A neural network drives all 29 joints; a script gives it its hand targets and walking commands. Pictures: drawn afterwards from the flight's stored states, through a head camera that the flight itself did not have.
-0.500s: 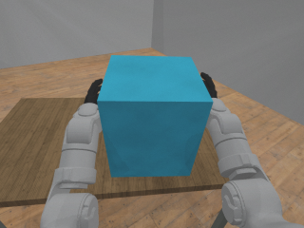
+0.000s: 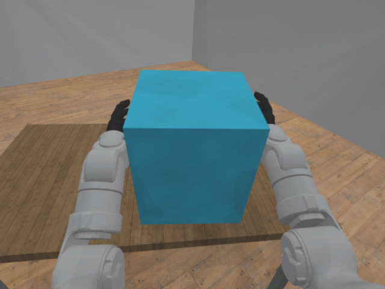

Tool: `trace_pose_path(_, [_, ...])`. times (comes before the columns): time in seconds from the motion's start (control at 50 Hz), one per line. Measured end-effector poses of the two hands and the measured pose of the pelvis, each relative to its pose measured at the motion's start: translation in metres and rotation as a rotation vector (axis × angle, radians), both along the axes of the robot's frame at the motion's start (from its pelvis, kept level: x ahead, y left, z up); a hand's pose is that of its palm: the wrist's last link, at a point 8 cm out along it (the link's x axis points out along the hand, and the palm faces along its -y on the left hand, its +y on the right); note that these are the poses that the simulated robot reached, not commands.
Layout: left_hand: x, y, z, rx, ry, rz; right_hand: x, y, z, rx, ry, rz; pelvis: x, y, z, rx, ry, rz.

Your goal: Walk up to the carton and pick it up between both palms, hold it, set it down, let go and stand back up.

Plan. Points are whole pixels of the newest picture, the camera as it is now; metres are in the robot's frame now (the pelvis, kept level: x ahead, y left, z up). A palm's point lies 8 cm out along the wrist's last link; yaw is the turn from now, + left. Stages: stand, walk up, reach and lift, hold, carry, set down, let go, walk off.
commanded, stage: hold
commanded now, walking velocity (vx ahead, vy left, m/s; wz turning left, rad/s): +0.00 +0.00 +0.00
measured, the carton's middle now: (191, 147) +0.36 +0.02 +0.18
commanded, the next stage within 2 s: none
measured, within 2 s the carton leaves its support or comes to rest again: neither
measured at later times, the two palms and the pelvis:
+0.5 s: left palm (117, 136) +0.36 +0.17 +0.21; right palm (264, 128) +0.38 -0.13 +0.23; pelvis +0.00 +0.00 +0.00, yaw +0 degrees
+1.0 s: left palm (116, 136) +0.36 +0.17 +0.21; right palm (264, 128) +0.38 -0.13 +0.23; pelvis +0.00 +0.00 +0.00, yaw +0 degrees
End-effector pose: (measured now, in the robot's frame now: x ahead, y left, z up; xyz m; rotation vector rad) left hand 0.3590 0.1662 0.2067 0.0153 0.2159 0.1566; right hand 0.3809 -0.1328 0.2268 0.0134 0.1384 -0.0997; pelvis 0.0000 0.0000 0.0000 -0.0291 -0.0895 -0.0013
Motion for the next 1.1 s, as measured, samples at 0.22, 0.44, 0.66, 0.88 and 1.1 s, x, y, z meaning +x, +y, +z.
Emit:
trace_pose_path(0.22, [0.0001,0.0001,-0.0001,-0.001,0.000,0.000,0.0000,0.0001,0.0001,-0.001,0.000,0.000,0.0000,0.0000,0.0000,0.000,0.000,0.000])
trace_pose_path(0.44, [0.0000,0.0001,0.0000,-0.001,0.000,0.000,-0.0001,0.0001,0.0001,-0.001,0.000,0.000,0.0000,0.0000,0.0000,0.000,0.000,0.000])
trace_pose_path(0.66, [0.0000,0.0001,0.0000,-0.001,-0.001,0.000,0.0000,0.0001,0.0001,-0.001,0.000,0.000,0.0000,0.0000,0.0000,0.000,0.000,0.000])
trace_pose_path(0.88, [-0.0002,0.0001,0.0002,-0.001,-0.001,0.000,-0.0002,0.0001,0.0001,-0.001,0.000,0.000,-0.0001,0.0000,0.0000,0.000,0.000,0.000])
trace_pose_path(1.1, [0.0000,0.0002,0.0001,-0.001,-0.001,0.000,-0.0001,0.0002,0.0001,-0.001,0.000,0.000,0.0000,0.0000,0.0000,0.000,0.000,0.000])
